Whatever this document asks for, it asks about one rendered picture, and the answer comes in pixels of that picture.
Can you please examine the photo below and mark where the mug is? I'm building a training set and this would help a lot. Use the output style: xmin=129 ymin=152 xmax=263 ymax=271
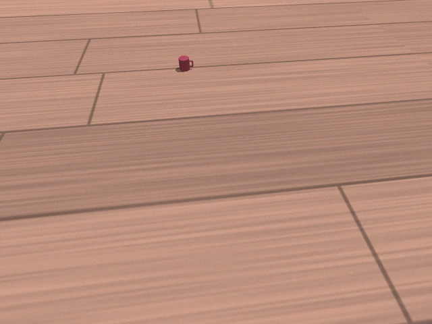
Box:
xmin=179 ymin=55 xmax=194 ymax=72

